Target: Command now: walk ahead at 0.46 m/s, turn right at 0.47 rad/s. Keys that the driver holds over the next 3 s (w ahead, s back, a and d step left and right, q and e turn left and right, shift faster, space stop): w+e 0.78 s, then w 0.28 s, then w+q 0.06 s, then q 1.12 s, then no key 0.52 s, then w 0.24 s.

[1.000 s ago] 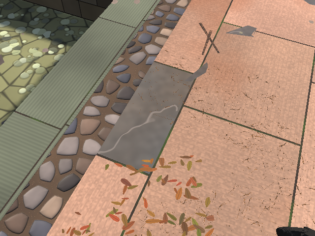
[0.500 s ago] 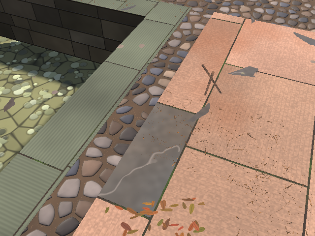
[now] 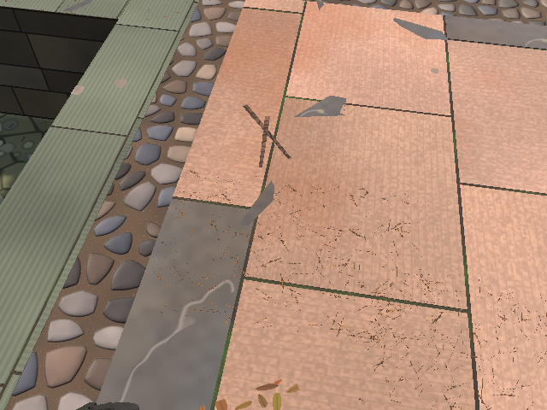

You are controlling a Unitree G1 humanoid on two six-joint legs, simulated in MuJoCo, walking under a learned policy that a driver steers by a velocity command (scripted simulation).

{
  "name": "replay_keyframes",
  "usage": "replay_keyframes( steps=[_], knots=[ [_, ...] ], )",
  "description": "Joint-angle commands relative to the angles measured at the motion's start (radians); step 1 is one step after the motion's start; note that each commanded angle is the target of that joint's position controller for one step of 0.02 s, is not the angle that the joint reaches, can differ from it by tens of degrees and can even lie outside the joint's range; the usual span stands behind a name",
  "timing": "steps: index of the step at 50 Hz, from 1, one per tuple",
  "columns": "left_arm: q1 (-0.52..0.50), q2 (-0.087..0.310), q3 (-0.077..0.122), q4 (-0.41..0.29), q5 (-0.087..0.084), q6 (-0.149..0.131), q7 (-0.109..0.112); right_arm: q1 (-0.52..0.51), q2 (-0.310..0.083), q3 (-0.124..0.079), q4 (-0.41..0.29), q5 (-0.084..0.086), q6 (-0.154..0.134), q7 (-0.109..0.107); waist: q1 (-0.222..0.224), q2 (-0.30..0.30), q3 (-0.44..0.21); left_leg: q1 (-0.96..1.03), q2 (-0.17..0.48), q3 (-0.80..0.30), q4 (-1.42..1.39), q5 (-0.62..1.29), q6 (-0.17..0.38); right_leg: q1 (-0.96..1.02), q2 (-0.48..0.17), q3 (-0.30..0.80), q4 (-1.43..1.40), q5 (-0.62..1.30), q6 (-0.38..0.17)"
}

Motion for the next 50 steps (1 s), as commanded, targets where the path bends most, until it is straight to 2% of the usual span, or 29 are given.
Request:
replay_keyframes(
  steps=[1, 3, 4, 5, 6, 7, 8, 9, 10, 11, 13, 15, 20, 23, 26, 28, 29, 30, 31, 32, 33, 34, 35, 37, 39, 42, 45, 48, 50],
  knots=[
    [-0.1, 0.081, 0.022, -0.117, -0.001, -0.015, -0.018, -0.016, -0.197, -0.045, -0.043, 0.007, 0.004, -0.01, 0.051, 0.127, 0.054, -0.046, 0.287, -0.014, 0.074, 0.887, 0.104, 0.069, 0.05, -0.067, -0.026, -0.065, -0.054],
    [0.079, 0.141, 0.059, -0.084, -0.004, -0.006, -0.019, -0.039, -0.224, -0.053, -0.055, 0.003, 0.025, -0.021, 0.156, 0.159, -0.064, -0.048, 0.279, 0.013, 0.34, 1.166, 0.078, 0.296, 0.123, -0.107, -0.019, -0.138, -0.104],
    [0.241, 0.197, 0.091, -0.045, -0.005, 0.001, -0.006, -0.052, -0.225, -0.05, -0.066, 0.005, 0.029, -0.025, 0.241, 0.133, -0.145, -0.181, 0.245, 0.026, 0.569, 1.1, 0.047, 0.553, 0.14, -0.071, -0.065, -0.111, -0.143],
    [0.368, 0.281, 0.115, -0.022, -0.002, 0.015, 0.021, -0.024, -0.169, -0.03, -0.095, -0.021, 0.018, -0.023, 0.247, -0.061, -0.247, -0.462, 0.167, 0.025, 0.92, 0.514, 0.008, 0.853, -0.058, 0.244, -0.077, -0.139, -0.208],
    [0.318, 0.313, 0.11, -0.055, -0.003, 0.005, 0.019, 0.045, -0.061, 0.008, -0.136, -0.011, -0.018, 0.0, 0.148, -0.22, -0.397, -0.814, -0.045, -0.16, 1.251, -0.205, -0.033, 1.099, -0.288, 0.86, -0.287, -0.405, -0.415],
    [0.324, 0.232, 0.089, -0.053, 0.006, 0.001, 0.019, -0.089, -0.17, -0.018, -0.158, 0.024, -0.059, 0.016, 0.216, -0.092, -0.356, -0.922, 0.011, -0.31, 1.293, -0.154, -0.002, 1.055, -0.264, 0.84, -0.378, -0.468, -0.354],
    [0.279, 0.193, 0.079, -0.052, 0.011, -0.009, 0.021, -0.161, -0.187, -0.022, -0.19, 0.049, -0.074, 0.019, 0.194, -0.054, -0.211, -0.956, 0.055, -0.287, 1.24, -0.064, 0.022, 0.917, -0.229, 0.681, -0.386, -0.414, -0.306],
    [0.205, 0.174, 0.072, -0.067, 0.01, -0.019, 0.019, -0.172, -0.174, -0.02, -0.188, 0.034, -0.078, 0.009, 0.134, 0.059, -0.115, -0.906, 0.101, -0.282, 1.142, 0.009, 0.023, 0.732, -0.182, 0.562, -0.398, -0.286, -0.275],
    [0.146, 0.145, 0.064, -0.083, 0.017, -0.025, 0.02, -0.16, -0.18, -0.029, -0.178, 0.009, -0.069, 0.0, 0.092, 0.064, -0.084, -0.831, 0.134, -0.282, 1.058, 0.047, 0.016, 0.608, -0.14, 0.472, -0.407, -0.187, -0.254],
    [0.119, 0.138, 0.06, -0.098, 0.028, -0.028, 0.022, -0.136, -0.18, -0.033, -0.177, 0.0, -0.054, -0.001, 0.06, 0.037, -0.068, -0.769, 0.151, -0.287, 1.026, 0.067, 0.008, 0.522, -0.113, 0.432, -0.427, -0.132, -0.251],
    [0.125, 0.141, 0.062, -0.099, 0.018, -0.032, 0.027, -0.129, -0.16, -0.033, -0.19, -0.014, -0.029, -0.003, 0.043, 0.019, -0.053, -0.737, 0.156, -0.266, 0.949, 0.088, -0.024, 0.426, -0.091, 0.377, -0.45, -0.053, -0.262],
    [0.161, 0.167, 0.068, -0.092, 0.016, -0.034, 0.04, -0.196, -0.144, -0.028, -0.222, -0.024, -0.017, -0.009, 0.057, 0.014, -0.027, -0.761, 0.145, -0.247, 0.838, 0.175, -0.056, 0.371, -0.067, 0.324, -0.46, -0.011, -0.258],
    [0.259, 0.189, 0.076, -0.071, 0.002, -0.017, 0.061, -0.397, -0.105, -0.008, -0.283, -0.015, -0.029, 0.003, 0.141, -0.02, -0.015, -0.693, 0.066, -0.231, 0.452, 0.468, -0.071, 0.359, -0.003, 0.278, -0.418, -0.081, -0.183],
    [0.312, 0.187, 0.076, -0.055, -0.005, -0.007, 0.064, -0.464, -0.128, -0.011, -0.311, 0.001, -0.04, 0.019, 0.166, -0.037, -0.017, -0.675, 0.039, -0.251, 0.361, 0.463, -0.064, 0.432, -0.033, 0.348, -0.36, -0.124, -0.176],
    [0.327, 0.184, 0.077, -0.054, -0.001, 0.006, 0.071, -0.46, -0.164, -0.023, -0.32, 0.006, -0.055, 0.035, 0.147, -0.064, -0.032, -0.636, 0.02, -0.269, 0.293, 0.338, -0.034, 0.535, -0.068, 0.443, -0.26, -0.107, -0.161],
    [0.301, 0.167, 0.072, -0.066, 0.004, 0.011, 0.071, -0.331, -0.194, -0.042, -0.29, 0.006, -0.065, 0.03, 0.071, -0.091, -0.078, -0.45, 0.015, -0.243, 0.234, 0.299, 0.015, 0.525, -0.037, 0.449, -0.155, -0.021, -0.127],
    [0.289, 0.116, 0.053, -0.082, 0.011, 0.006, 0.066, -0.196, -0.237, -0.057, -0.274, -0.012, -0.07, 0.022, 0.004, -0.051, -0.193, -0.206, 0.12, -0.324, 0.263, 0.291, 0.076, 0.439, 0.014, 0.391, 0.049, -0.032, -0.09],
    [0.374, 0.06, 0.036, -0.105, 0.0, -0.002, 0.067, -0.049, -0.317, -0.078, -0.257, -0.032, -0.062, 0.013, -0.003, 0.152, -0.355, 0.178, 0.344, -0.664, 0.25, 0.149, 0.208, 0.131, 0.149, 0.239, 0.385, -0.267, -0.009],
    [0.424, 0.097, 0.031, -0.121, -0.012, -0.009, 0.068, -0.01, -0.294, -0.077, -0.23, -0.007, -0.048, 0.022, 0.013, 0.37, -0.397, 0.259, 0.462, -0.991, 0.156, -0.072, 0.276, -0.084, 0.138, 0.199, 0.589, -0.603, 0.015],
    [0.373, 0.185, 0.052, -0.107, -0.018, -0.005, 0.066, -0.065, -0.203, -0.052, -0.25, 0.003, -0.039, 0.019, -0.003, 0.238, -0.256, 0.148, 0.43, -0.896, 0.128, -0.19, 0.237, -0.157, 0.074, 0.217, 0.678, -0.528, 0.026],
    [0.289, 0.199, 0.058, -0.12, -0.009, 0.002, 0.065, -0.114, -0.17, -0.042, -0.258, -0.001, -0.028, 0.014, -0.006, 0.153, -0.144, 0.015, 0.382, -0.731, 0.117, -0.112, 0.194, -0.155, 0.04, 0.171, 0.689, -0.447, 0.033],
    [0.244, 0.184, 0.059, -0.135, 0.003, 0.003, 0.064, -0.159, -0.156, -0.034, -0.254, -0.008, -0.021, 0.013, 0.016, 0.113, -0.068, -0.11, 0.336, -0.622, 0.086, 0.002, 0.178, -0.131, 0.012, 0.157, 0.645, -0.386, 0.034],
    [0.23, 0.169, 0.063, -0.142, 0.005, 0.007, 0.06, -0.184, -0.134, -0.026, -0.248, -0.014, -0.022, 0.013, 0.04, 0.125, -0.03, -0.19, 0.301, -0.538, 0.059, 0.093, 0.168, -0.097, -0.018, 0.157, 0.602, -0.347, 0.033],
    [0.251, 0.122, 0.056, -0.144, -0.004, 0.02, 0.052, -0.201, -0.128, -0.026, -0.235, -0.011, -0.028, 0.016, 0.067, 0.155, -0.01, -0.277, 0.268, -0.419, 0.009, 0.186, 0.167, -0.041, -0.041, 0.13, 0.563, -0.314, 0.036],
    [0.227, 0.102, 0.051, -0.163, 0.0, 0.029, 0.052, -0.198, -0.151, -0.035, -0.216, -0.007, -0.036, 0.018, 0.072, 0.136, 0.001, -0.289, 0.271, -0.34, -0.023, 0.276, 0.187, -0.062, -0.052, 0.124, 0.51, -0.268, 0.049],
    [0.177, 0.08, 0.039, -0.176, 0.008, 0.022, 0.048, -0.169, -0.18, -0.043, -0.183, -0.008, -0.037, 0.022, 0.064, 0.099, -0.003, -0.263, 0.265, -0.258, -0.037, 0.38, 0.2, -0.061, -0.049, 0.128, 0.345, -0.146, 0.055],
    [0.075, 0.061, 0.025, -0.193, 0.011, 0.003, 0.029, -0.15, -0.201, -0.044, -0.158, 0.007, -0.026, 0.023, 0.032, 0.092, 0.021, -0.259, 0.237, -0.171, -0.043, 0.404, 0.18, 0.004, -0.031, 0.07, 0.126, -0.012, 0.043],
    [-0.022, 0.061, 0.019, -0.226, 0.005, -0.007, 0.013, -0.084, -0.233, -0.049, -0.12, 0.024, -0.013, 0.024, 0.002, 0.093, 0.047, -0.2, 0.266, -0.166, -0.036, 0.398, 0.173, 0.033, -0.019, 0.029, 0.005, -0.013, 0.025],
    [-0.05, 0.079, 0.023, -0.244, 0.004, -0.009, 0.007, -0.06, -0.249, -0.053, -0.098, 0.032, 0.0, 0.024, 0.009, 0.107, 0.053, -0.129, 0.298, -0.171, -0.003, 0.465, 0.163, 0.04, -0.005, 0.016, -0.047, -0.089, 0.001]
  ],
)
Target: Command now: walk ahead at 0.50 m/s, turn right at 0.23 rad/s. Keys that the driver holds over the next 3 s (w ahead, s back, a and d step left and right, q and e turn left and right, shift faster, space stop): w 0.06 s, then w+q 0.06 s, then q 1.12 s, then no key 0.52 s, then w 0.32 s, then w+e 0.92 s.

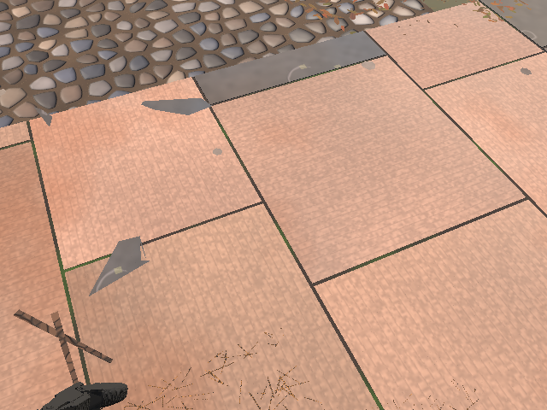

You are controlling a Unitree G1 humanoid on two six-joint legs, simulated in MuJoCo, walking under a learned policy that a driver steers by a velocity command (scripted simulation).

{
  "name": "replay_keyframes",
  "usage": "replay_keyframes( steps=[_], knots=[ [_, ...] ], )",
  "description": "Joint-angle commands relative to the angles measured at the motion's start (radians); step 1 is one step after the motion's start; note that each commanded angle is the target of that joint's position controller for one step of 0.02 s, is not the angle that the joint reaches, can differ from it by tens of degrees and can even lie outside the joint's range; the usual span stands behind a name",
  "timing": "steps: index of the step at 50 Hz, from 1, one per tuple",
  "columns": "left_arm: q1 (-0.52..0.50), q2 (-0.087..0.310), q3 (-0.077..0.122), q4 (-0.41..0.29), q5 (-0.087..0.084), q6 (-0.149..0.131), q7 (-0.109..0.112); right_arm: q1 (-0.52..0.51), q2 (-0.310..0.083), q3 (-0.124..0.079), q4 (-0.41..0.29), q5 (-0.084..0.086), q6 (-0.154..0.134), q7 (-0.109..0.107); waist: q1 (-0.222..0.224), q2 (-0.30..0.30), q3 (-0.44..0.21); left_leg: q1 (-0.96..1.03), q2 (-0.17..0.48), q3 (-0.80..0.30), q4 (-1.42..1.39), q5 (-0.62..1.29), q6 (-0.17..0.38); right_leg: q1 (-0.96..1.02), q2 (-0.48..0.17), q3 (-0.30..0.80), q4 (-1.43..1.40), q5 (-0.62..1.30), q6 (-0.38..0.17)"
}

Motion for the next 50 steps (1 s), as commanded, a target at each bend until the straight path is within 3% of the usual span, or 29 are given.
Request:
replay_keyframes(
  steps=[1, 2, 3, 4, 5, 6, 7, 8, 9, 10, 12, 14, 19, 25, 26, 27, 28, 29, 30, 31, 32, 33, 35, 37, 41, 45, 48, 49, 50],
  knots=[
    [-0.087, 0.07, 0.016, -0.102, 0.0, -0.022, -0.011, -0.014, -0.196, -0.042, -0.032, 0.016, 0.005, -0.004, 0.045, 0.122, 0.041, 0.011, 0.287, -0.134, -0.025, 0.495, 0.171, 0.045, 0.036, -0.05, -0.084, -0.078, -0.039],
    [-0.04, 0.092, 0.027, -0.093, 0.004, -0.023, -0.009, -0.02, -0.207, -0.043, -0.026, 0.018, 0.011, -0.006, 0.083, 0.137, 0.005, 0.023, 0.28, -0.116, 0.048, 0.659, 0.157, 0.136, 0.065, -0.073, -0.113, -0.1, -0.059],
    [0.085, 0.124, 0.048, -0.057, 0.009, -0.022, -0.005, -0.031, -0.205, -0.039, -0.021, 0.02, 0.017, -0.009, 0.159, 0.131, -0.071, -0.006, 0.248, -0.071, 0.197, 0.808, 0.132, 0.326, 0.1, -0.103, -0.163, -0.058, -0.087],
    [0.241, 0.179, 0.074, -0.011, 0.013, -0.019, 0.007, -0.016, -0.172, -0.023, -0.021, 0.011, 0.015, -0.012, 0.229, 0.115, -0.172, -0.151, 0.202, -0.047, 0.405, 0.751, 0.097, 0.605, 0.072, -0.062, -0.141, -0.021, -0.118],
    [0.382, 0.296, 0.098, 0.003, 0.036, -0.015, 0.025, 0.043, -0.068, 0.016, -0.064, -0.018, 0.0, -0.003, 0.238, -0.097, -0.349, -0.538, 0.084, -0.035, 0.819, 0.281, 0.032, 1.024, -0.226, 0.347, -0.124, -0.034, -0.252],
    [0.397, 0.268, 0.087, 0.006, 0.023, -0.014, 0.026, 0.06, -0.058, 0.025, -0.048, -0.008, -0.022, 0.003, 0.23, -0.185, -0.482, -0.7, -0.019, -0.201, 1.036, -0.283, 0.016, 1.081, -0.355, 0.688, -0.291, -0.12, -0.336],
    [0.336, 0.205, 0.064, 0.005, 0.028, -0.019, 0.023, -0.026, -0.156, -0.007, -0.064, 0.027, -0.029, 0.006, 0.238, -0.095, -0.327, -0.782, 0.029, -0.263, 1.101, -0.252, 0.021, 0.947, -0.327, 0.543, -0.309, -0.042, -0.286],
    [0.265, 0.168, 0.05, 0.006, 0.028, -0.023, 0.023, -0.082, -0.15, -0.007, -0.081, 0.033, -0.026, 0.003, 0.2, -0.076, -0.201, -0.779, 0.07, -0.232, 1.066, -0.184, 0.021, 0.796, -0.284, 0.361, -0.308, 0.129, -0.249],
    [0.196, 0.124, 0.037, 0.012, 0.028, -0.03, 0.017, -0.091, -0.132, -0.007, -0.073, 0.015, -0.015, -0.004, 0.155, -0.034, -0.13, -0.736, 0.101, -0.221, 1.0, -0.132, 0.008, 0.666, -0.231, 0.235, -0.323, 0.278, -0.221],
    [0.143, 0.093, 0.031, 0.011, 0.027, -0.039, 0.013, -0.065, -0.126, -0.014, -0.059, 0.003, 0.004, -0.011, 0.114, -0.054, -0.098, -0.671, 0.123, -0.224, 0.947, -0.093, -0.002, 0.57, -0.194, 0.141, -0.348, 0.344, -0.197],
    [0.094, 0.086, 0.034, 0.026, 0.036, -0.057, 0.014, 0.0, -0.079, -0.01, -0.032, 0.002, 0.04, -0.018, 0.067, -0.062, -0.09, -0.561, 0.111, -0.211, 0.926, -0.023, -0.025, 0.451, -0.176, 0.046, -0.402, 0.444, -0.195],
    [0.061, 0.104, 0.041, 0.041, 0.045, -0.064, 0.027, -0.019, -0.062, -0.01, -0.051, -0.002, 0.056, -0.024, 0.048, -0.057, -0.059, -0.577, 0.1, -0.21, 0.864, 0.047, -0.043, 0.411, -0.177, -0.033, -0.431, 0.502, -0.199],
    [0.071, 0.135, 0.05, 0.077, 0.035, -0.038, 0.068, -0.16, -0.032, 0.001, -0.124, -0.016, 0.054, 0.006, 0.096, -0.043, -0.054, -0.547, 0.09, -0.156, 0.542, 0.299, -0.034, 0.466, -0.153, -0.168, -0.424, 0.448, -0.172],
    [0.067, 0.172, 0.069, 0.105, -0.005, 0.01, 0.081, -0.197, -0.08, -0.024, -0.201, -0.019, 0.069, 0.045, 0.095, -0.043, -0.053, -0.537, 0.057, -0.111, 0.403, 0.136, 0.036, 0.586, -0.218, -0.161, -0.248, 0.441, -0.135],
    [0.054, 0.171, 0.07, 0.103, -0.013, 0.017, 0.085, -0.155, -0.089, -0.033, -0.198, -0.019, 0.067, 0.045, 0.068, -0.033, -0.068, -0.471, 0.026, -0.084, 0.34, 0.155, 0.059, 0.578, -0.197, -0.18, -0.156, 0.482, -0.11],
    [0.079, 0.154, 0.066, 0.109, -0.011, 0.021, 0.086, -0.078, -0.126, -0.051, -0.182, -0.022, 0.061, 0.037, 0.039, 0.015, -0.113, -0.338, -0.016, -0.077, 0.253, 0.279, 0.093, 0.548, -0.137, -0.209, -0.002, 0.471, -0.066],
    [0.118, 0.137, 0.058, 0.098, 0.019, 0.017, 0.083, -0.017, -0.236, -0.084, -0.189, -0.026, 0.059, 0.013, 0.027, 0.194, -0.175, -0.144, 0.117, -0.296, 0.222, 0.782, 0.165, 0.383, -0.043, -0.239, 0.262, 0.19, 0.019],
    [0.167, 0.067, 0.033, 0.068, 0.063, 0.014, 0.072, -0.026, -0.302, -0.087, -0.214, -0.043, 0.061, 0.0, 0.094, 0.363, -0.26, 0.083, 0.348, -0.676, 0.242, 1.112, 0.385, 0.064, 0.148, -0.161, 0.593, -0.656, 0.097],
    [0.15, 0.109, 0.037, 0.081, 0.036, 0.011, 0.057, -0.026, -0.246, -0.07, -0.234, -0.043, 0.058, 0.009, 0.046, 0.238, -0.406, 0.112, 0.367, -0.738, 0.187, 0.912, 0.437, 0.032, 0.137, 0.058, 0.696, -0.667, 0.084],
    [0.092, 0.134, 0.043, 0.066, 0.004, 0.015, 0.053, -0.097, -0.21, -0.064, -0.253, -0.032, 0.055, 0.012, 0.053, 0.173, -0.317, 0.039, 0.328, -0.653, 0.157, 0.715, 0.394, -0.026, 0.105, 0.07, 0.696, -0.589, 0.067],
    [0.062, 0.13, 0.045, 0.071, 0.01, 0.021, 0.062, -0.15, -0.172, -0.055, -0.256, -0.01, 0.059, 0.006, 0.073, 0.093, -0.228, -0.052, 0.275, -0.581, 0.135, 0.543, 0.328, -0.045, 0.071, 0.064, 0.629, -0.512, 0.062],
    [0.038, 0.137, 0.05, 0.072, 0.023, 0.031, 0.074, -0.191, -0.144, -0.046, -0.264, -0.001, 0.069, -0.003, 0.087, 0.075, -0.172, -0.147, 0.241, -0.541, 0.111, 0.435, 0.288, -0.027, 0.051, 0.063, 0.554, -0.454, 0.065],
    [0.053, 0.123, 0.05, 0.071, 0.027, 0.043, 0.078, -0.224, -0.145, -0.045, -0.283, -0.019, 0.083, -0.018, 0.121, 0.13, -0.147, -0.271, 0.179, -0.493, 0.082, 0.377, 0.256, 0.076, 0.071, 0.043, 0.445, -0.384, 0.072],
    [0.068, 0.095, 0.042, 0.08, 0.023, 0.041, 0.08, -0.21, -0.162, -0.054, -0.289, -0.026, 0.089, -0.03, 0.118, 0.15, -0.165, -0.274, 0.162, -0.481, 0.085, 0.388, 0.254, 0.112, 0.09, 0.039, 0.336, -0.362, 0.088],
    [0.045, 0.087, 0.036, 0.08, 0.02, 0.039, 0.078, -0.211, -0.18, -0.064, -0.301, -0.018, 0.102, -0.047, 0.098, 0.171, -0.177, -0.303, 0.142, -0.519, 0.082, 0.2, 0.233, 0.173, 0.105, 0.054, 0.181, -0.294, 0.103],
    [0.039, 0.103, 0.043, 0.073, 0.013, 0.024, 0.064, -0.217, -0.175, -0.064, -0.315, -0.018, 0.116, -0.043, 0.084, 0.211, -0.152, -0.305, 0.134, -0.604, 0.088, 0.089, 0.215, 0.222, 0.118, 0.06, 0.049, -0.297, 0.087],
    [0.109, 0.107, 0.053, 0.093, 0.011, 0.007, 0.049, -0.238, -0.166, -0.061, -0.326, -0.003, 0.129, -0.045, 0.125, 0.213, -0.142, -0.33, 0.095, -0.622, 0.147, 0.108, 0.173, 0.362, 0.122, 0.031, -0.203, -0.186, 0.047],
    [0.141, 0.148, 0.067, 0.099, 0.021, 0.005, 0.05, -0.217, -0.141, -0.054, -0.327, -0.001, 0.131, -0.047, 0.127, 0.164, -0.146, -0.4, 0.048, -0.583, 0.214, 0.029, 0.127, 0.461, 0.033, 0.088, -0.28, -0.147, 0.014],
    [0.133, 0.236, 0.084, 0.087, 0.043, 0.013, 0.057, -0.187, -0.089, -0.042, -0.338, -0.005, 0.13, -0.044, 0.089, -0.073, -0.132, -0.562, -0.076, -0.414, 0.435, -0.178, 0.065, 0.537, -0.192, 0.315, -0.35, -0.108, -0.085]
  ],
)
Over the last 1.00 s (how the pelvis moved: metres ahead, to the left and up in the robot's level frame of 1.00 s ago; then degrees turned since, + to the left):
0.55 -0.12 0.01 -32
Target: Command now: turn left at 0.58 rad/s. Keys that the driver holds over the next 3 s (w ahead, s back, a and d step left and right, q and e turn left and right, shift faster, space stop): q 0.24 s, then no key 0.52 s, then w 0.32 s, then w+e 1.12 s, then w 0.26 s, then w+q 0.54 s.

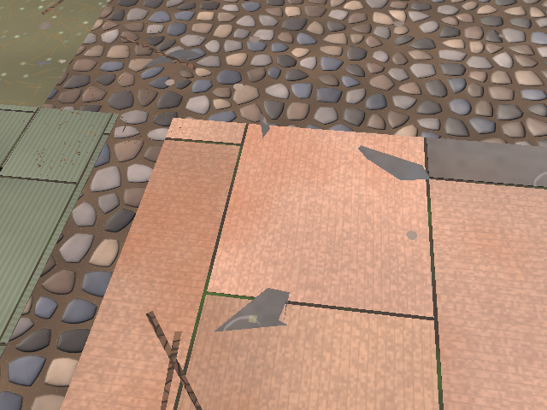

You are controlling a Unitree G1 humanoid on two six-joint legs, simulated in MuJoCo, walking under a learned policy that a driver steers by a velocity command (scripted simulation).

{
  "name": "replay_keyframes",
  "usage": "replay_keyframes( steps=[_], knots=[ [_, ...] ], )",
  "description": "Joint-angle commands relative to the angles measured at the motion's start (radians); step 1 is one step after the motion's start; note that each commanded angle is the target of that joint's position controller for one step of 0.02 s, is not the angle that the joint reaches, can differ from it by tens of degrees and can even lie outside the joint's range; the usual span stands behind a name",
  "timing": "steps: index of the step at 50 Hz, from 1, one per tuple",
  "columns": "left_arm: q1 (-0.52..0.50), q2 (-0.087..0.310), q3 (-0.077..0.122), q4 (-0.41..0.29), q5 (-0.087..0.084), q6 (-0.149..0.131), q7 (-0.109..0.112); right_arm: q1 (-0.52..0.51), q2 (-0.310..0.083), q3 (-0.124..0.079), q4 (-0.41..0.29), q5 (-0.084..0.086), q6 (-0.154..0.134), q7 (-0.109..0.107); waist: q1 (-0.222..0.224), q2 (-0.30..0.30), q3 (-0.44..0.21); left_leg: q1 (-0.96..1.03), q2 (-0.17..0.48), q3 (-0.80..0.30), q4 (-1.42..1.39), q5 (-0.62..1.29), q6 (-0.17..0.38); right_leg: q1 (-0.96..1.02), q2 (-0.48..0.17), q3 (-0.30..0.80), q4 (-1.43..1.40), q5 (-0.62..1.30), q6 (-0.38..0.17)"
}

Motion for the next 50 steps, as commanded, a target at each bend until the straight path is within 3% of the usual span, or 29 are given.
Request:
replay_keyframes(
  steps=[1, 2, 3, 5, 8, 13, 17, 19, 20, 21, 22, 23, 25, 26, 29, 31, 34, 36, 37, 38, 39, 40, 41, 43, 45, 46, 48, 49, 50],
  knots=[
    [0.048, 0.24, 0.063, -0.059, 0.055, -0.01, 0.001, 0.004, -0.116, -0.036, -0.11, 0.0, -0.023, 0.001, -0.005, -0.345, -0.082, -0.212, -0.014, 0.06, 0.346, -0.426, -0.012, 0.143, -0.439, 0.472, -0.276, 0.201, -0.273],
    [-0.016, 0.179, 0.047, -0.094, 0.048, -0.014, 0.007, 0.033, -0.179, -0.057, -0.084, -0.009, -0.028, 0.005, -0.017, -0.246, -0.074, -0.204, 0.041, 0.029, 0.51, -0.369, -0.038, 0.128, -0.426, 0.409, -0.258, 0.236, -0.284],
    [-0.063, 0.134, 0.036, -0.104, 0.032, -0.014, 0.014, 0.059, -0.184, -0.064, -0.053, -0.003, -0.022, 0.007, -0.034, -0.183, -0.064, -0.199, 0.047, 0.044, 0.573, -0.305, -0.053, 0.123, -0.358, 0.291, -0.231, 0.244, -0.234],
    [-0.076, 0.108, 0.025, -0.113, 0.005, -0.009, 0.023, 0.084, -0.132, -0.053, -0.028, -0.003, -0.002, 0.003, -0.023, -0.154, -0.048, -0.236, 0.059, 0.069, 0.675, -0.222, -0.089, 0.163, -0.292, 0.168, -0.205, 0.282, -0.197],
    [-0.011, 0.121, 0.026, -0.103, 0.013, 0.008, 0.035, 0.007, -0.084, -0.033, -0.067, 0.014, 0.001, 0.01, 0.026, -0.183, -0.045, -0.257, 0.089, 0.142, 0.587, -0.169, -0.121, 0.233, -0.266, 0.067, -0.208, 0.342, -0.215],
    [0.022, 0.185, 0.05, -0.096, 0.007, 0.022, 0.03, -0.052, -0.05, -0.009, -0.11, 0.003, -0.001, 0.027, 0.067, -0.219, -0.088, -0.11, 0.146, 0.201, 0.325, -0.219, -0.12, 0.269, -0.317, 0.013, -0.192, 0.4, -0.238],
    [0.011, 0.202, 0.052, -0.081, -0.02, 0.02, 0.008, -0.007, -0.064, -0.013, -0.095, 0.002, 0.003, 0.035, 0.045, -0.23, -0.094, 0.053, 0.117, 0.247, 0.088, -0.175, -0.07, 0.238, -0.33, 0.005, -0.149, 0.43, -0.232],
    [0.003, 0.176, 0.04, -0.066, -0.038, 0.019, 0.005, 0.065, -0.061, -0.016, -0.06, -0.001, 0.001, 0.038, -0.001, -0.197, -0.097, 0.228, 0.093, 0.264, -0.186, 0.035, -0.014, 0.175, -0.297, -0.032, -0.071, 0.382, -0.172],
    [0.056, 0.132, 0.025, -0.043, -0.025, 0.012, 0.0, 0.082, -0.095, -0.022, -0.06, -0.004, 0.0, 0.031, 0.005, -0.108, -0.129, 0.387, 0.151, 0.171, -0.231, 0.201, 0.015, 0.075, -0.255, -0.084, 0.008, 0.25, -0.094],
    [0.062, 0.043, -0.011, -0.075, 0.04, 0.002, -0.014, 0.091, -0.189, -0.035, -0.082, -0.016, -0.001, 0.014, 0.039, 0.203, -0.184, 0.557, 0.415, -0.13, -0.177, 0.628, 0.106, -0.144, -0.152, -0.18, 0.253, -0.218, 0.014],
    [0.0, 0.089, 0.004, -0.089, 0.022, 0.004, -0.004, 0.067, -0.152, -0.019, -0.084, -0.045, -0.019, 0.022, -0.008, 0.218, -0.178, 0.416, 0.523, -0.193, -0.185, 0.641, 0.293, -0.206, -0.099, -0.098, 0.395, -0.43, 0.053],
    [-0.023, 0.148, 0.021, -0.082, -0.001, 0.012, 0.004, 0.051, -0.121, -0.009, -0.077, -0.051, -0.038, 0.03, -0.023, 0.141, -0.142, 0.356, 0.468, -0.14, -0.21, 0.538, 0.3, -0.196, -0.112, -0.057, 0.48, -0.411, 0.061],
    [0.001, 0.141, 0.029, -0.048, -0.005, 0.028, 0.014, -0.02, -0.103, -0.002, -0.055, -0.034, -0.055, 0.03, 0.009, 0.119, -0.093, 0.325, 0.366, -0.039, -0.218, 0.399, 0.212, -0.207, -0.117, -0.037, 0.494, -0.306, 0.065],
    [0.015, 0.145, 0.032, -0.04, 0.002, 0.035, 0.019, -0.046, -0.098, 0.002, -0.049, -0.025, -0.058, 0.028, 0.019, 0.122, -0.077, 0.294, 0.354, -0.017, -0.218, 0.441, 0.203, -0.184, -0.114, -0.033, 0.497, -0.252, 0.075],
    [0.053, 0.097, 0.017, -0.02, -0.005, 0.035, 0.016, -0.07, -0.054, 0.017, -0.029, -0.028, -0.059, 0.021, 0.038, 0.11, -0.1, 0.273, 0.31, 0.044, -0.21, 0.45, 0.193, -0.089, -0.103, -0.046, 0.391, -0.17, 0.086],
    [0.02, 0.076, 0.004, -0.026, -0.003, 0.033, 0.014, -0.062, -0.056, 0.016, -0.012, -0.028, -0.055, 0.021, 0.013, 0.112, -0.094, 0.275, 0.31, 0.035, -0.204, 0.395, 0.197, -0.04, -0.099, -0.056, 0.264, -0.172, 0.081],
    [0.025, 0.085, 0.001, -0.021, -0.007, 0.031, 0.011, -0.057, -0.059, 0.02, 0.017, -0.027, -0.05, 0.023, 0.007, 0.11, -0.086, 0.264, 0.325, -0.017, -0.202, 0.281, 0.206, 0.036, -0.089, -0.064, 0.099, -0.134, 0.066],
    [0.067, 0.077, -0.006, 0.0, 0.007, 0.024, 0.005, -0.06, -0.035, 0.031, 0.043, -0.014, -0.052, 0.025, 0.046, 0.071, -0.068, 0.202, 0.288, -0.006, -0.196, 0.146, 0.148, 0.17, -0.084, -0.066, -0.137, 0.107, 0.035],
    [0.075, 0.114, -0.003, 0.001, 0.021, 0.02, 0.006, -0.023, -0.02, 0.036, 0.059, -0.024, -0.06, 0.027, 0.031, 0.02, -0.077, 0.163, 0.25, 0.011, -0.181, 0.061, 0.096, 0.246, -0.132, -0.004, -0.143, 0.251, 0.014],
    [0.069, 0.184, 0.011, 0.002, 0.015, 0.02, 0.01, 0.014, -0.031, 0.032, 0.064, -0.037, -0.068, 0.035, -0.022, -0.095, -0.068, 0.14, 0.187, 0.066, -0.164, -0.023, 0.057, 0.248, -0.172, 0.011, -0.094, 0.313, -0.022],
    [0.062, 0.161, 0.013, 0.023, 0.0, 0.018, 0.004, -0.001, -0.024, 0.033, 0.071, -0.038, -0.065, 0.031, -0.012, -0.162, -0.074, 0.201, 0.123, 0.144, -0.147, -0.132, 0.02, 0.141, -0.152, 0.007, -0.115, 0.012, -0.063],
    [0.063, 0.136, 0.009, 0.018, -0.001, 0.015, 0.001, -0.052, -0.054, 0.025, 0.072, -0.031, -0.059, 0.024, 0.021, -0.137, -0.035, 0.2, 0.098, 0.172, -0.087, -0.23, 0.011, 0.079, -0.131, 0.012, -0.154, -0.229, -0.077],
    [0.071, 0.134, 0.008, 0.025, 0.004, 0.011, 0.005, -0.059, -0.049, 0.02, 0.068, -0.022, -0.055, 0.017, 0.023, -0.152, -0.01, 0.166, 0.086, 0.192, -0.039, -0.319, 0.018, 0.04, -0.142, 0.043, -0.189, -0.385, -0.089],
    [0.1, 0.143, 0.009, 0.026, -0.003, -0.005, 0.011, -0.038, -0.029, 0.019, 0.071, -0.009, -0.061, 0.016, 0.027, -0.211, 0.07, 0.061, 0.072, 0.226, 0.051, -0.349, 0.025, 0.026, -0.214, 0.161, -0.264, -0.55, -0.134],
    [0.125, 0.17, 0.017, 0.036, -0.016, -0.015, 0.018, -0.03, -0.002, 0.018, 0.075, 0.002, -0.088, 0.026, 0.025, -0.26, 0.099, 0.042, 0.091, 0.246, 0.148, -0.245, 0.035, 0.017, -0.322, 0.305, -0.334, -0.591, -0.198],
    [0.105, 0.171, 0.017, 0.03, -0.022, -0.015, 0.019, -0.012, 0.002, 0.016, 0.081, 0.009, -0.101, 0.033, 0.008, -0.254, 0.107, 0.069, 0.107, 0.239, 0.122, -0.247, 0.051, -0.006, -0.33, 0.306, -0.338, -0.565, -0.202],
    [0.028, 0.145, 0.008, 0.005, -0.032, -0.013, 0.013, 0.088, 0.009, 0.011, 0.132, 0.012, -0.117, 0.043, -0.054, -0.213, 0.099, 0.273, 0.095, 0.251, -0.071, -0.207, 0.082, -0.102, -0.252, 0.184, -0.27, -0.459, -0.152],
    [0.001, 0.11, -0.002, -0.007, -0.027, -0.018, 0.011, 0.165, -0.024, -0.003, 0.169, 0.007, -0.12, 0.044, -0.077, -0.143, 0.074, 0.377, 0.128, 0.184, -0.122, -0.166, 0.089, -0.156, -0.193, 0.102, -0.142, -0.35, -0.115],
    [-0.024, 0.043, -0.02, -0.04, -0.025, -0.032, 0.009, 0.263, -0.105, -0.026, 0.197, -0.002, -0.125, 0.041, -0.089, 0.09, 0.04, 0.485, 0.286, -0.123, -0.267, -0.383, 0.161, -0.3, -0.062, -0.07, 0.162, -0.23, -0.04]
  ],
)
Over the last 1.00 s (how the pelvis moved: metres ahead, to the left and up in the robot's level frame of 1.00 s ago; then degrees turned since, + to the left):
0.31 -0.04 -0.01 27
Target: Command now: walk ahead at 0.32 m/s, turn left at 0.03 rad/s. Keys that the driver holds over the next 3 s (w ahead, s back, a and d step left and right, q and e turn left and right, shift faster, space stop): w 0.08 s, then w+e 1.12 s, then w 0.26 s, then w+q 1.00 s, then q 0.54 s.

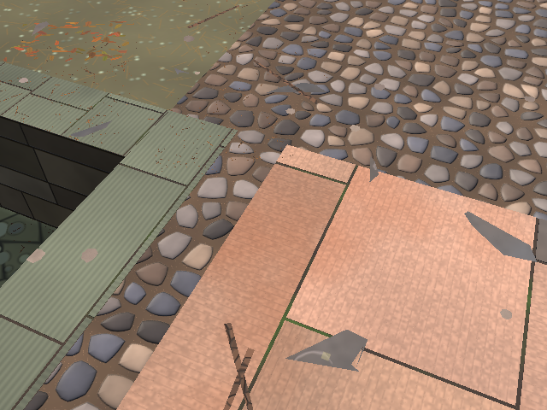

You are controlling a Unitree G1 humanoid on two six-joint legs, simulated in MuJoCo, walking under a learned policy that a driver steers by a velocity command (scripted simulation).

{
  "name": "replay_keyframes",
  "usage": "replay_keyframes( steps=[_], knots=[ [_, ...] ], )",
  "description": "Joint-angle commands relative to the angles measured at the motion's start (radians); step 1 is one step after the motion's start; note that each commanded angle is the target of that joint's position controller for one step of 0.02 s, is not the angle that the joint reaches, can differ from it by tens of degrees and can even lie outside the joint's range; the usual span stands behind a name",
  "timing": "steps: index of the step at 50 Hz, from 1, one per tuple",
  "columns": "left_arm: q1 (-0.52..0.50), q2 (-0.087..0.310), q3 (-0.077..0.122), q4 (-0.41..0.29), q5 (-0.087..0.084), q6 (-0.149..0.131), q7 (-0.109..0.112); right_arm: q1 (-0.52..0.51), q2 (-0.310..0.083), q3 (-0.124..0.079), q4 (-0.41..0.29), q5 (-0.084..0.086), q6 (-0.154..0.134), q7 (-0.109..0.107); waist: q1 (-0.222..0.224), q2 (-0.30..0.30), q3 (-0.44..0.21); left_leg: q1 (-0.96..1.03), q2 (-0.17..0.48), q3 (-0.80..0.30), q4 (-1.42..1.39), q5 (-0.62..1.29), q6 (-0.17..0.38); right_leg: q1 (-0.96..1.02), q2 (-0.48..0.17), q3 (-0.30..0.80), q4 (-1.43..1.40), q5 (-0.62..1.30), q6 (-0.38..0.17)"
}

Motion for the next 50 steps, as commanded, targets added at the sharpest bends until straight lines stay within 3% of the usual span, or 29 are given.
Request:
replay_keyframes(
  steps=[1, 2, 3, 4, 7, 9, 12, 17, 19, 20, 21, 22, 23, 24, 25, 26, 27, 29, 30, 32, 34, 38, 41, 44, 46, 47, 48, 49, 50],
  knots=[
    [-0.232, 0.089, 0.011, -0.176, -0.013, -0.054, 0.004, 0.221, -0.225, -0.061, 0.006, -0.01, -0.038, 0.015, -0.13, 0.289, 0.085, 0.32, 0.394, -0.744, -0.419, -0.333, 0.237, -0.57, 0.072, -0.012, 0.334, -0.156, -0.02],
    [-0.224, 0.128, 0.027, -0.177, -0.03, -0.068, 0.001, 0.187, -0.175, -0.041, 0.003, -0.019, -0.052, 0.013, -0.092, 0.207, 0.119, 0.315, 0.437, -0.781, -0.418, -0.313, 0.267, -0.663, 0.02, 0.065, 0.491, -0.158, -0.039],
    [-0.181, 0.124, 0.027, -0.157, -0.032, -0.077, -0.009, 0.155, -0.137, -0.029, -0.008, -0.013, -0.063, 0.01, -0.061, 0.152, 0.121, 0.336, 0.399, -0.681, -0.405, -0.27, 0.238, -0.694, -0.013, 0.083, 0.54, -0.068, -0.063],
    [-0.163, 0.115, 0.027, -0.141, -0.02, -0.085, -0.017, 0.13, -0.133, -0.026, -0.014, -0.011, -0.066, 0.008, -0.047, 0.118, 0.104, 0.347, 0.36, -0.58, -0.404, -0.192, 0.198, -0.701, -0.039, 0.071, 0.533, 0.016, -0.076],
    [-0.185, 0.083, 0.022, -0.128, -0.009, -0.08, -0.047, 0.122, -0.098, -0.011, -0.009, -0.022, -0.053, -0.001, -0.047, 0.115, 0.082, 0.322, 0.273, -0.307, -0.427, 0.152, 0.118, -0.636, -0.069, 0.035, 0.426, 0.189, -0.06],
    [-0.224, 0.049, 0.01, -0.143, -0.006, -0.07, -0.059, 0.152, -0.102, -0.01, 0.006, -0.02, -0.047, -0.009, -0.064, 0.104, 0.077, 0.298, 0.244, -0.184, -0.429, 0.293, 0.107, -0.599, -0.053, 0.005, 0.329, 0.263, -0.032],
    [-0.321, 0.019, -0.009, -0.192, -0.008, -0.065, -0.07, 0.167, -0.145, -0.016, 0.017, -0.022, -0.045, -0.019, -0.09, 0.107, 0.1, 0.219, 0.236, -0.074, -0.452, 0.327, 0.097, -0.504, -0.022, -0.028, 0.135, 0.388, -0.012],
    [-0.395, 0.05, -0.007, -0.246, -0.011, -0.062, -0.094, 0.181, -0.17, -0.022, 0.044, -0.006, -0.041, -0.018, -0.081, 0.103, 0.143, 0.27, 0.295, 0.011, -0.436, 0.424, 0.073, -0.434, 0.008, -0.056, -0.005, 0.404, -0.065],
    [-0.363, 0.081, 0.008, -0.255, -0.005, -0.061, -0.1, 0.16, -0.197, -0.031, 0.038, -0.008, -0.031, -0.023, -0.038, 0.124, 0.091, 0.328, 0.304, 0.054, -0.317, 0.781, 0.046, -0.352, 0.056, -0.1, -0.011, 0.331, -0.108],
    [-0.29, 0.111, 0.024, -0.244, -0.004, -0.057, -0.099, 0.152, -0.214, -0.036, 0.033, -0.011, -0.022, -0.029, 0.007, 0.144, 0.031, 0.344, 0.301, 0.076, -0.2, 0.968, 0.031, -0.257, 0.091, -0.124, 0.0, 0.289, -0.13],
    [-0.135, 0.151, 0.05, -0.204, -0.007, -0.051, -0.094, 0.135, -0.218, -0.036, 0.023, -0.013, -0.01, -0.036, 0.092, 0.14, -0.057, 0.298, 0.276, 0.11, 0.0, 1.074, 0.006, -0.062, 0.134, -0.143, -0.02, 0.293, -0.159],
    [0.03, 0.208, 0.08, -0.166, -0.01, -0.041, -0.077, 0.14, -0.211, -0.031, 0.005, -0.019, -0.009, -0.046, 0.167, 0.097, -0.141, 0.092, 0.245, 0.112, 0.259, 0.943, -0.029, 0.23, 0.104, -0.047, -0.019, 0.284, -0.196],
    [0.097, 0.322, 0.103, -0.164, -0.007, -0.039, -0.065, 0.24, -0.071, 0.015, -0.049, -0.045, -0.03, -0.03, 0.091, -0.189, -0.282, -0.357, 0.073, 0.088, 0.696, 0.122, -0.1, 0.632, -0.186, 0.494, -0.067, 0.098, -0.375],
    [0.111, 0.261, 0.082, -0.178, -0.006, -0.043, -0.062, 0.195, -0.105, 0.017, -0.049, -0.025, -0.075, -0.014, 0.118, -0.143, -0.431, -0.482, -0.006, -0.142, 0.85, -0.224, -0.089, 0.69, -0.285, 0.864, -0.283, -0.086, -0.432],
    [0.066, 0.212, 0.066, -0.171, 0.007, -0.05, -0.062, 0.066, -0.179, -0.007, -0.09, 0.02, -0.097, -0.005, 0.132, -0.102, -0.257, -0.578, 0.051, -0.169, 0.87, -0.142, -0.069, 0.573, -0.251, 0.723, -0.329, -0.064, -0.36],
    [0.001, 0.191, 0.06, -0.178, 0.006, -0.055, -0.06, 0.018, -0.174, -0.001, -0.111, 0.023, -0.109, -0.008, 0.094, -0.031, -0.138, -0.566, 0.096, -0.151, 0.799, -0.048, -0.054, 0.4, -0.21, 0.585, -0.339, 0.028, -0.328],
    [-0.068, 0.169, 0.052, -0.193, 0.008, -0.059, -0.059, 0.008, -0.167, -0.003, -0.106, 0.001, -0.11, -0.018, 0.045, 0.035, -0.068, -0.512, 0.132, -0.143, 0.717, 0.008, -0.058, 0.239, -0.166, 0.479, -0.348, 0.142, -0.305],
    [-0.136, 0.14, 0.045, -0.223, 0.025, -0.064, -0.057, 0.047, -0.165, -0.012, -0.106, -0.021, -0.085, -0.024, -0.025, -0.011, -0.035, -0.385, 0.171, -0.151, 0.632, 0.064, -0.072, 0.051, -0.102, 0.378, -0.39, 0.262, -0.297],
    [-0.139, 0.137, 0.046, -0.225, 0.019, -0.068, -0.055, 0.057, -0.153, -0.012, -0.109, -0.028, -0.073, -0.024, -0.034, -0.021, -0.031, -0.367, 0.173, -0.14, 0.603, 0.076, -0.087, 0.006, -0.091, 0.349, -0.404, 0.305, -0.307],
    [-0.114, 0.148, 0.049, -0.213, 0.01, -0.073, -0.046, 0.03, -0.134, -0.009, -0.125, -0.039, -0.054, -0.028, -0.034, -0.019, -0.008, -0.367, 0.167, -0.119, 0.524, 0.125, -0.118, -0.071, -0.07, 0.29, -0.417, 0.359, -0.312],
    [-0.073, 0.166, 0.053, -0.2, 0.009, -0.071, -0.033, -0.063, -0.12, -0.004, -0.159, -0.041, -0.051, -0.032, -0.004, -0.015, 0.022, -0.404, 0.154, -0.114, 0.388, 0.242, -0.14, -0.091, -0.048, 0.264, -0.418, 0.366, -0.296],
    [0.002, 0.184, 0.058, -0.174, -0.004, -0.055, -0.017, -0.226, -0.087, 0.011, -0.199, -0.031, -0.068, -0.019, 0.065, -0.034, 0.024, -0.327, 0.087, -0.104, 0.079, 0.445, -0.147, -0.08, -0.01, 0.246, -0.378, 0.297, -0.237],
    [0.053, 0.184, 0.059, -0.155, -0.011, -0.044, -0.011, -0.295, -0.109, 0.007, -0.222, -0.014, -0.081, -0.001, 0.088, -0.045, 0.024, -0.305, 0.06, -0.126, -0.018, 0.437, -0.138, -0.006, -0.04, 0.318, -0.317, 0.259, -0.232],
    [0.06, 0.179, 0.06, -0.153, -0.007, -0.03, -0.006, -0.282, -0.145, -0.008, -0.225, -0.009, -0.093, 0.012, 0.064, -0.078, 0.01, -0.255, 0.043, -0.145, -0.08, 0.312, -0.106, 0.089, -0.072, 0.41, -0.219, 0.289, -0.213],
    [0.037, 0.156, 0.054, -0.161, -0.002, -0.023, -0.008, -0.149, -0.175, -0.028, -0.196, -0.009, -0.101, 0.005, -0.011, -0.098, -0.039, -0.061, 0.042, -0.116, -0.143, 0.274, -0.055, 0.074, -0.037, 0.409, -0.107, 0.374, -0.177],
    [0.032, 0.101, 0.033, -0.176, 0.006, -0.028, -0.014, -0.017, -0.217, -0.044, -0.183, -0.027, -0.106, -0.003, -0.075, -0.048, -0.163, 0.185, 0.156, -0.205, -0.113, 0.259, 0.009, -0.011, 0.016, 0.349, 0.111, 0.344, -0.142],
    [0.143, 0.043, 0.014, -0.196, -0.011, -0.036, -0.014, 0.116, -0.3, -0.067, -0.161, -0.046, -0.095, -0.01, -0.067, 0.191, -0.329, 0.582, 0.388, -0.578, -0.129, 0.098, 0.16, -0.347, 0.161, 0.191, 0.454, 0.076, -0.058],
    [0.167, 0.094, 0.013, -0.207, -0.017, -0.042, -0.012, 0.147, -0.252, -0.06, -0.143, -0.02, -0.083, 0.0, -0.064, 0.334, -0.344, 0.623, 0.48, -0.849, -0.222, -0.111, 0.197, -0.533, 0.129, 0.163, 0.635, -0.204, -0.039],
    [0.094, 0.177, 0.036, -0.201, -0.021, -0.037, -0.013, 0.098, -0.173, -0.038, -0.156, -0.014, -0.075, -0.004, -0.082, 0.206, -0.2, 0.504, 0.445, -0.736, -0.247, -0.197, 0.155, -0.594, 0.072, 0.173, 0.714, -0.12, -0.029]
  ],
)
Over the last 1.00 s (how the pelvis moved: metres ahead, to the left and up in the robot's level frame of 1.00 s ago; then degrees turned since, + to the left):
0.01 0.04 0.00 15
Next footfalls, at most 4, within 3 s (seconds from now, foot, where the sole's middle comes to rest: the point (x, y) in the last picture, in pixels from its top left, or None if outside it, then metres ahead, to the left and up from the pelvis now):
0.44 right None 0.36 -0.17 -0.77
0.94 left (303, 353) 0.69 -0.06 -0.77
1.44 right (445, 330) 0.76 -0.45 -0.77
1.98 left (415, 223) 1.14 -0.44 -0.77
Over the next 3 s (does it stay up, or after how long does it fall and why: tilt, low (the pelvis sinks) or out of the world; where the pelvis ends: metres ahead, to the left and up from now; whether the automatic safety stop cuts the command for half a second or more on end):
stays up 1.35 -0.59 0.00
